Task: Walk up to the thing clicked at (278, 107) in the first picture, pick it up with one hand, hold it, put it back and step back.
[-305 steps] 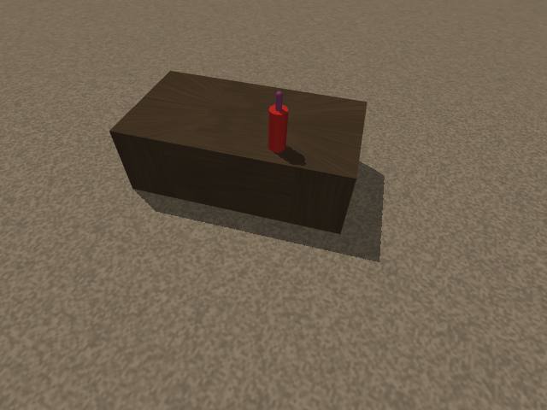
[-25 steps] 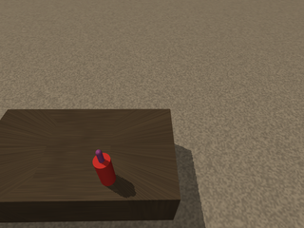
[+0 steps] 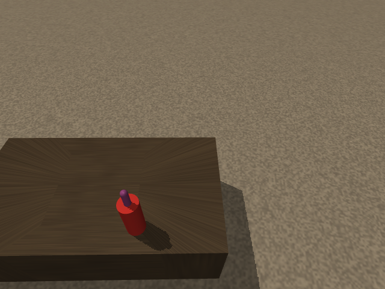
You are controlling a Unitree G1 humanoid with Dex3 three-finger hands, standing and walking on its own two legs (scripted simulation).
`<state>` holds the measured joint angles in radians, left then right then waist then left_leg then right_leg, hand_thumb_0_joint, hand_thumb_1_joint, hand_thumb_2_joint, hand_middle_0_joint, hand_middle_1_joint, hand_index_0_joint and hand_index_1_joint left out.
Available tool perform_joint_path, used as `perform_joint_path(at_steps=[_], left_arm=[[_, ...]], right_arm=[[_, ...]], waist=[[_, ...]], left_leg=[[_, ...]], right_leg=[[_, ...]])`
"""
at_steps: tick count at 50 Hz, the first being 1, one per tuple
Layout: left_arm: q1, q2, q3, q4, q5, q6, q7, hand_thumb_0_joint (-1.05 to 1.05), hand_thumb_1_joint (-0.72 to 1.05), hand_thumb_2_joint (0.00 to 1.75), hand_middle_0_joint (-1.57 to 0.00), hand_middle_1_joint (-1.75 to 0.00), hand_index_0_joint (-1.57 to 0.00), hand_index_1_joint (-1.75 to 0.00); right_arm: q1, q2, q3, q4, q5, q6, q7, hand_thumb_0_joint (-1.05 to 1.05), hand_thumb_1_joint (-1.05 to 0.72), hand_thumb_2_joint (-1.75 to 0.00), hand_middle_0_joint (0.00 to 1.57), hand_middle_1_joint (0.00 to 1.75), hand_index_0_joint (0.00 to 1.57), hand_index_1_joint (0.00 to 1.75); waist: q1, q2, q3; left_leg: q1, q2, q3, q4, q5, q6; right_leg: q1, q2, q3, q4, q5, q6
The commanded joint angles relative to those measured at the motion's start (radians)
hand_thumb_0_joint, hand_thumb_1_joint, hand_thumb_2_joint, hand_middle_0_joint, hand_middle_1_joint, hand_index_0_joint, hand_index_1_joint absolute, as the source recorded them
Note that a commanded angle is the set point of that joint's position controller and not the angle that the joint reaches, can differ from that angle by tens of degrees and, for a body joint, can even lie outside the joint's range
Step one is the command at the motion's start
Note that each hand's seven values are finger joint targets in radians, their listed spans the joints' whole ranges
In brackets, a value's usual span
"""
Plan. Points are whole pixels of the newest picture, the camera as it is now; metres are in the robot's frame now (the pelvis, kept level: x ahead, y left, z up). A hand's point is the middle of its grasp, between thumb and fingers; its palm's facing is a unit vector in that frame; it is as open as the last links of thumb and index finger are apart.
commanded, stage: stand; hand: left
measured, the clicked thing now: (130, 210) +0.45 +0.21 -0.29
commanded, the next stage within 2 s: go down in 0.46 s
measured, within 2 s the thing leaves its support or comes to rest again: neither
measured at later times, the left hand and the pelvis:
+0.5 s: hand out of the picture +0.08 +0.25 -0.15, palm faces -0.01 -0.93 -0.36, open 7.4 cm; pelvis +0.00 +0.00 +0.00, yaw +0 degrees
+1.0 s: hand out of the picture +0.16 +0.27 -0.14, palm faces +0.05 -0.93 -0.36, open 14.6 cm; pelvis +0.00 +0.02 -0.01, yaw -1 degrees
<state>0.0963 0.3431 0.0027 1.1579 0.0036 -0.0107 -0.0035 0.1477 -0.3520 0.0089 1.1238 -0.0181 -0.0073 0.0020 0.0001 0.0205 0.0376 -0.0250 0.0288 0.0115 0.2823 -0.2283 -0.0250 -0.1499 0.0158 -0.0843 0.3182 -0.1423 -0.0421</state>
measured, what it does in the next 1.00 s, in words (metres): stands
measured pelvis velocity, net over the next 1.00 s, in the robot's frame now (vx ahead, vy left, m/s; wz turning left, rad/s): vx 0.00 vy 0.02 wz -0.01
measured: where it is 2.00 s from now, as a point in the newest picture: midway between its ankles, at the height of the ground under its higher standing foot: outside the picture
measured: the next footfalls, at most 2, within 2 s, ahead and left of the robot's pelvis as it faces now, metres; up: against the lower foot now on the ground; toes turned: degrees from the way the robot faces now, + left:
none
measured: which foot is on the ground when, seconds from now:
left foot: down 0.00-1.00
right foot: down 0.00-1.00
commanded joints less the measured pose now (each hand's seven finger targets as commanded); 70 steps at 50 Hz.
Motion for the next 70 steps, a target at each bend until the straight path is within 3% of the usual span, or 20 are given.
perform_joint_path(at_steps=[1, 15, 27, 28, 29, 30, 31, 32, 33, 34, 36, 38, 40, 44, 48, 55, 60, 64, 69, 70], left_arm=[[-0.046, 0.224, 0.037, -0.062, 0.0, -0.027, 0.012, 0.0, 0.9, 0.9, -0.2, -0.3, -0.2, -0.3], [-0.04, 0.219, 0.037, -0.064, 0.002, -0.027, 0.014, 0.0, 0.9, 0.9, -0.2, -0.3, -0.2, -0.3], [-0.043, 0.227, 0.041, -0.061, 0.001, -0.026, 0.013, 0.0, 0.9, 0.9, -0.2, -0.3, -0.2, -0.3], [-0.048, 0.232, 0.042, -0.064, 0.001, -0.026, 0.013, 0.0, 0.82, 0.82, -0.12, -0.22, -0.12, -0.22], [-0.399, 0.048, 0.039, -0.415, -0.049, -0.114, 0.024, 0.0, 0.74, 0.74, -0.04, -0.14, -0.04, -0.14], [-0.426, 0.098, 0.057, -0.352, -0.046, -0.098, 0.028, 0.0, 0.66, 0.66, -0.02, -0.06, -0.03, -0.06], [-0.272, 0.219, 0.135, -0.2, -0.022, -0.056, 0.036, 0.0, 0.58, 0.58, -0.01, -0.04, -0.02, -0.03], [-0.172, 0.235, 0.165, -0.147, -0.016, -0.039, 0.028, 0.0, 0.5, 0.5, -0.02, -0.04, -0.03, -0.03], [-0.253, 0.256, 0.166, -0.216, 0.006, -0.039, 0.022, 0.0, 0.42, 0.42, -0.02, -0.05, -0.03, -0.04], [-0.292, 0.318, 0.207, -0.282, 0.02, -0.049, 0.026, 0.0, 0.34, 0.34, -0.03, -0.06, -0.04, -0.04], [-0.101, 0.223, 0.188, -0.156, 0.055, -0.003, 0.008, 0.0, 0.26, 0.19, -0.03, -0.04, -0.04, -0.02], [-0.034, 0.244, 0.226, -0.249, 0.07, 0.036, 0.012, 0.0, 0.2, 0.14, -0.04, -0.02, -0.05, -0.01], [-0.005, 0.202, 0.209, -0.347, 0.063, 0.095, 0.021, 0.0, 0.09, 0.1, -0.05, -0.01, -0.06, 0.0], [-0.067, 0.149, 0.159, -0.43, 0.052, 0.219, 0.033, 0.0, -0.07, 0.1, -0.05, -0.01, -0.06, 0.0], [-0.058, 0.139, 0.164, -0.569, 0.025, 0.27, 0.031, 0.0, -0.3, 0.08, -0.07, -0.03, -0.06, -0.03], [-0.014, 0.153, 0.165, -0.778, 0.033, 0.313, 0.019, 0.0, -0.47, 0.04, -0.08, -0.04, -0.08, -0.04], [0.061, 0.13, 0.147, -0.87, 0.037, 0.352, 0.014, 0.0, -0.52, 0.04, -0.08, -0.07, -0.08, -0.06], [0.122, 0.093, 0.125, -0.912, 0.03, 0.371, 0.015, 0.0, -0.5, 0.04, -0.07, -0.04, -0.07, -0.04], [0.126, 0.111, 0.146, -1.015, 0.023, 0.385, 0.023, 0.0, -0.51, 0.06, -0.07, -0.05, -0.06, -0.05], [0.171, 0.085, 0.125, -0.997, 0.023, 0.395, 0.02, 0.0, -0.52, 0.05, -0.07, -0.04, -0.07, -0.04]], right_arm=[[-0.017, -0.208, -0.037, -0.051, 0.005, -0.023, -0.016, 0.0, -0.9, -0.9, 0.2, 0.3, 0.2, 0.3], [-0.028, -0.212, -0.041, -0.057, 0.006, -0.021, -0.017, 0.0, -0.9, -0.9, 0.2, 0.3, 0.2, 0.3], [-0.022, -0.203, -0.04, -0.057, 0.004, -0.019, -0.014, 0.0, -0.9, -0.9, 0.2, 0.3, 0.2, 0.3], [-0.02, -0.204, -0.041, -0.058, 0.004, -0.02, -0.014, 0.0, -0.98, -0.98, 0.2, 0.31, 0.2, 0.31], [-0.053, -0.034, 0.003, -0.335, 0.073, -0.073, -0.037, 0.0, -1.04, -0.93, 0.2, 0.3, 0.2, 0.3], [0.004, -0.063, -0.001, -0.275, 0.077, -0.074, -0.045, 0.0, -1.05, -0.94, 0.2, 0.3, 0.2, 0.3], [0.026, -0.097, -0.017, -0.262, 0.072, -0.063, -0.052, 0.0, -1.05, -0.95, 0.2, 0.3, 0.2, 0.3], [0.037, -0.099, -0.03, -0.278, 0.069, -0.053, -0.051, 0.0, -1.04, -0.93, 0.2, 0.3, 0.2, 0.3], [0.043, -0.089, -0.043, -0.303, 0.058, -0.057, -0.054, 0.0, -1.05, -0.94, 0.2, 0.3, 0.2, 0.3], [0.067, -0.091, -0.056, -0.32, 0.058, -0.064, -0.062, 0.0, -1.03, -0.93, 0.2, 0.3, 0.2, 0.3], [0.097, -0.073, -0.065, -0.347, 0.043, -0.07, -0.057, 0.0, -1.03, -0.93, 0.2, 0.3, 0.2, 0.3], [0.095, -0.074, -0.08, -0.403, 0.047, -0.076, -0.059, 0.0, -1.02, -0.92, 0.2, 0.3, 0.2, 0.3], [0.07, -0.064, -0.077, -0.453, 0.052, -0.081, -0.063, 0.0, -0.98, -0.91, 0.2, 0.3, 0.2, 0.3], [0.015, -0.055, -0.066, -0.519, 0.058, -0.093, -0.07, 0.0, -0.96, -0.91, 0.2, 0.3, 0.2, 0.3], [0.038, -0.047, -0.06, -0.552, 0.06, -0.113, -0.073, 0.0, -0.89, -0.89, 0.2, 0.3, 0.2, 0.3], [0.042, -0.038, -0.05, -0.581, 0.054, -0.142, -0.082, 0.0, -0.85, -0.88, 0.2, 0.3, 0.2, 0.3], [0.071, -0.042, -0.053, -0.579, 0.049, -0.154, -0.085, 0.0, -0.84, -0.88, 0.2, 0.3, 0.2, 0.3], [0.069, -0.036, -0.049, -0.587, 0.046, -0.163, -0.085, 0.0, -0.83, -0.88, 0.2, 0.3, 0.2, 0.3], [0.051, -0.046, -0.057, -0.618, 0.04, -0.179, -0.088, 0.0, -0.83, -0.88, 0.2, 0.3, 0.2, 0.3], [0.058, -0.046, -0.056, -0.613, 0.041, -0.183, -0.087, 0.0, -0.83, -0.88, 0.2, 0.3, 0.2, 0.3]], waist=[[0.0, -0.007, -0.068], [0.004, -0.015, -0.068], [0.003, -0.018, -0.043], [-0.001, -0.029, -0.055], [-0.118, -0.01, 0.05], [-0.08, -0.048, -0.012], [-0.056, -0.065, -0.013], [-0.018, -0.048, -0.023], [-0.016, -0.067, -0.107], [-0.006, -0.041, -0.199], [-0.005, -0.058, -0.236], [0.038, -0.009, -0.336], [0.038, 0.038, -0.312], [0.006, -0.023, -0.183], [-0.003, -0.018, -0.167], [-0.013, 0.016, -0.204], [-0.019, 0.075, -0.243], [-0.021, 0.065, -0.251], [-0.021, 0.06, -0.27], [-0.021, 0.05, -0.258]], left_leg=[[-0.076, 0.123, -0.085, -0.052, 0.156, 0.039], [-0.072, 0.119, -0.082, -0.046, 0.149, 0.039], [-0.082, 0.114, -0.08, -0.054, 0.087, 0.041], [-0.082, 0.115, -0.078, -0.054, 0.095, 0.039], [-0.233, -0.049, 0.043, 0.036, 0.014, 0.051], [-0.218, -0.048, 0.036, 0.043, 0.013, 0.056], [-0.246, -0.054, 0.037, 0.061, -0.002, 0.059], [-0.267, -0.05, 0.037, 0.083, 0.026, 0.053], [-0.274, -0.053, 0.034, 0.109, 0.048, 0.056], [-0.263, -0.051, 0.032, 0.127, 0.078, 0.056], [-0.304, -0.059, 0.025, 0.158, 0.117, 0.054], [-0.279, -0.07, 0.025, 0.156, 0.177, 0.046], [-0.271, -0.071, 0.026, 0.147, 0.17, 0.04], [-0.299, -0.052, 0.013, 0.155, 0.094, 0.036], [-0.307, -0.038, 0.0, 0.167, 0.06, 0.033], [-0.301, -0.037, -0.012, 0.217, 0.124, 0.026], [-0.299, -0.017, -0.038, 0.264, 0.277, 0.0], [-0.306, 0.0, -0.062, 0.293, 0.366, -0.01], [-0.313, 0.013, -0.087, 0.328, 0.426, -0.011], [-0.32, 0.024, -0.101, 0.329, 0.449, -0.017]], right_leg=[[0.099, -0.163, 0.156, -0.028, 0.189, 0.008], [0.103, -0.16, 0.152, -0.036, 0.19, 0.012], [0.08, -0.156, 0.16, -0.052, 0.107, 0.015], [0.095, -0.159, 0.163, -0.051, 0.114, 0.012], [-0.13, -0.051, 0.082, -0.009, 0.03, 0.035], [-0.057, -0.052, 0.071, 0.0, -0.001, 0.041], [-0.06, -0.048, 0.062, 0.007, -0.04, 0.034], [-0.048, -0.052, 0.061, 0.028, -0.029, 0.032], [-0.026, -0.061, 0.068, 0.05, -0.004, 0.037], [0.007, -0.067, 0.078, 0.081, 0.059, 0.041], [0.03, -0.069, 0.075, 0.126, 0.128, 0.037], [0.097, -0.065, 0.073, 0.134, 0.189, 0.029], [0.074, -0.055, 0.064, 0.115, 0.154, 0.023], [-0.054, -0.033, 0.041, 0.103, 0.035, 0.022], [-0.106, -0.02, 0.03, 0.128, -0.017, 0.018], [-0.107, -0.022, 0.03, 0.178, 0.044, 0.018], [-0.117, -0.016, 0.023, 0.24, 0.127, 0.009], [-0.131, -0.011, 0.014, 0.266, 0.138, 0.012], [-0.166, -0.009, 0.01, 0.292, 0.126, 0.015], [-0.174, -0.009, 0.007, 0.304, 0.116, 0.017]])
